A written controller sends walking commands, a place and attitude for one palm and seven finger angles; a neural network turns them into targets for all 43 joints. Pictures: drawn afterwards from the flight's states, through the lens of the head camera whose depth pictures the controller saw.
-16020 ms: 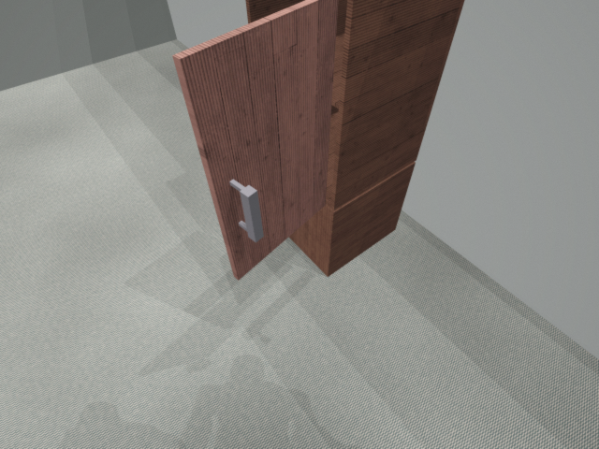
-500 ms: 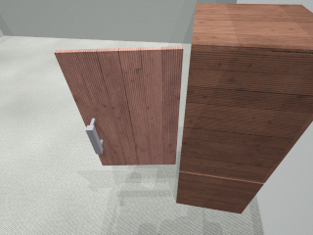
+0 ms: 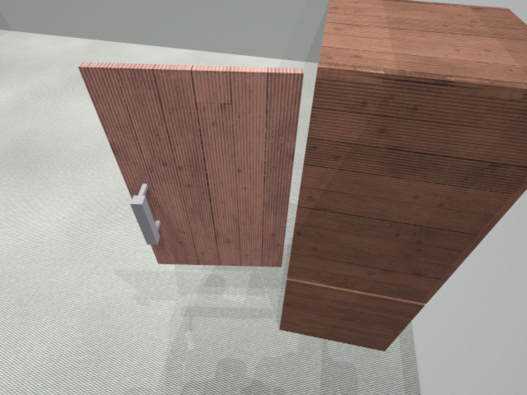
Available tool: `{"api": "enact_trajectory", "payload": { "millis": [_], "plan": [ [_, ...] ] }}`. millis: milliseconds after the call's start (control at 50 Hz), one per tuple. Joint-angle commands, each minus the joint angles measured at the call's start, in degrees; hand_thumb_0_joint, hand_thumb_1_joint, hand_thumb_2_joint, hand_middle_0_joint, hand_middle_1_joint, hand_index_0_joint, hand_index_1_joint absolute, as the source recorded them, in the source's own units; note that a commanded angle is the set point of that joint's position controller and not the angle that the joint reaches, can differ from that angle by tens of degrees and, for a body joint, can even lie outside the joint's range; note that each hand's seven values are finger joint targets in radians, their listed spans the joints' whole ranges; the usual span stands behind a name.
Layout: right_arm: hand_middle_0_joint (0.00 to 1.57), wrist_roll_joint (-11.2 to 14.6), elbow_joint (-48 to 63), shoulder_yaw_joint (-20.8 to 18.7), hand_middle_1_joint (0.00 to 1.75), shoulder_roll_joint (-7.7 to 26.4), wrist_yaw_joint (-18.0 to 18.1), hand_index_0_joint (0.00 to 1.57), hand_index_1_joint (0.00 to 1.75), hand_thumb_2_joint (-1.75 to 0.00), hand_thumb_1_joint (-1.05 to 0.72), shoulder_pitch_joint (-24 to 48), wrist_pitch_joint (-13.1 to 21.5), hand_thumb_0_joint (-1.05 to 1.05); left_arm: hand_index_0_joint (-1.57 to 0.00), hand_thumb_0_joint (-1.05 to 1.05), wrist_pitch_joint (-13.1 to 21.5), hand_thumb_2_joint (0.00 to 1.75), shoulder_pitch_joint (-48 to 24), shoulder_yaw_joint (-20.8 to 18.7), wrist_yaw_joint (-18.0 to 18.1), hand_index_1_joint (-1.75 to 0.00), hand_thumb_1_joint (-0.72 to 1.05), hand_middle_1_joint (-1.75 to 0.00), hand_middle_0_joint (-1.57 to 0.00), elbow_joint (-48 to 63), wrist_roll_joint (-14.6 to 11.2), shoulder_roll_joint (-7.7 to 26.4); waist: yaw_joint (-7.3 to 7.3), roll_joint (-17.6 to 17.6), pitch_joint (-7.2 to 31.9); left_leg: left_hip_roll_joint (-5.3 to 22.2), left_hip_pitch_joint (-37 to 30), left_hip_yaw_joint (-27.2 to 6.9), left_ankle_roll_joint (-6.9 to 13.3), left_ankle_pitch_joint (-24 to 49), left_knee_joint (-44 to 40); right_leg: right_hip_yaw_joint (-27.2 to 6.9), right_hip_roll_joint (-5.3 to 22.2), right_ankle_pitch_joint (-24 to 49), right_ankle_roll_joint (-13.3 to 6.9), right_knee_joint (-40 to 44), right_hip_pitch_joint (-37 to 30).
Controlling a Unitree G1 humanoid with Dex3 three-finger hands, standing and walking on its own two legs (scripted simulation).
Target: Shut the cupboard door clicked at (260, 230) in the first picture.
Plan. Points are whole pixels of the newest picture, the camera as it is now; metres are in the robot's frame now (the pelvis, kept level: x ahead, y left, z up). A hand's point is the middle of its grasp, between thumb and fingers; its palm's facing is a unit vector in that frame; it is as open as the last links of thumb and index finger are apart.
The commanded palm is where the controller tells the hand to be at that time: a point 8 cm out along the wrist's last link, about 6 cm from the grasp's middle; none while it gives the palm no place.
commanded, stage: look again from close up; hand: left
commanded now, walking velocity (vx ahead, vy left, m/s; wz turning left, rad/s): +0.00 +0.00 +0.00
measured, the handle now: (148, 214) +0.51 +0.29 -0.09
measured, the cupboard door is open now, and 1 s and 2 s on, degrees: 100 100 100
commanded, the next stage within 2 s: shuffle to correct the standing spot in 0.52 s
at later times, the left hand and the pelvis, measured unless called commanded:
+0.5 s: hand out of the picture -0.01 +0.18 -0.18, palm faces +0.03 -0.99 -0.15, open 7.4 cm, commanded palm none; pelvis +0.01 +0.03 +0.00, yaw +0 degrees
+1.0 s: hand out of the picture +0.00 +0.22 -0.19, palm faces +0.07 -0.99 -0.16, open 7.4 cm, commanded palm none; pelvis +0.04 +0.06 -0.01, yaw +0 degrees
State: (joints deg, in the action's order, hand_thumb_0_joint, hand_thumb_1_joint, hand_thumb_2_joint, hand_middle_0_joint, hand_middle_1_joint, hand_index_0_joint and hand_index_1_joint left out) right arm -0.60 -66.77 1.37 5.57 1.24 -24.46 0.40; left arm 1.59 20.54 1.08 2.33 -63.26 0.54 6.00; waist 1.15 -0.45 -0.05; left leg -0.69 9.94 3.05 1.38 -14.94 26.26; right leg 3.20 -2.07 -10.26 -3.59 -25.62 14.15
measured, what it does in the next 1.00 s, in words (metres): shifts its weight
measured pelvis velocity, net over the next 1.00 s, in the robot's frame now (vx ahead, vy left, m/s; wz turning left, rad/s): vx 0.04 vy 0.06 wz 0.00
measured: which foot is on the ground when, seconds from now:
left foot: down 0.00-1.00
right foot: down 0.00-0.96, up 0.98-1.00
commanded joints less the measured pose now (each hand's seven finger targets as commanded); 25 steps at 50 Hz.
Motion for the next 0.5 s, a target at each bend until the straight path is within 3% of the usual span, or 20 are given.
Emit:
{"api": "enact_trajectory", "payload": {
  "millis": [0, 280, 480],
  "plan": [
    [0.20, -0.2, 1.3, -0.7, 0.30, 3.8, 0.4, 0.20, 0.30, -0.90, -0.90, -3.7, 1.1, 0.00, -0.20, 0.00, 0.7, 0.90, 4.6, -1.2, 0.4, -0.30, 0.90, -0.30, -0.20, 1.4, -0.3, 5.1, -0.98, 0.9, -7.5, 4.3, 7.8, -5.2, 0.5, -2.1, -6.3, -11.4, 8.7, -10.5, -0.7, 8.3, -0.1],
    [0.20, 0.2, 2.2, -1.1, 0.30, 5.5, 0.8, 0.20, 0.30, -0.90, -0.90, -0.4, 1.8, 0.00, -0.20, 0.00, 0.8, 0.90, 4.2, -0.8, 0.4, -0.30, 0.90, -0.30, -0.20, 1.2, 0.0, 4.5, -0.96, 1.0, -5.1, 6.0, 4.3, -6.7, 0.9, 3.3, -8.8, -8.5, 7.9, 3.0, 0.3, 4.8, -3.2],
    [0.20, 0.2, 2.4, -1.1, 0.30, 6.6, 0.9, 0.20, 0.30, -0.90, -0.90, 2.0, 2.0, 0.00, -0.20, 0.00, 0.6, 0.90, 3.7, -0.8, 0.4, -0.30, 0.90, -0.30, -0.20, 1.0, 0.1, 5.1, -1.07, 0.9, -5.2, 6.4, 2.8, -6.9, 1.0, 5.5, -9.8, -7.7, 8.1, 5.0, 0.8, 4.2, -3.8]
  ]
}}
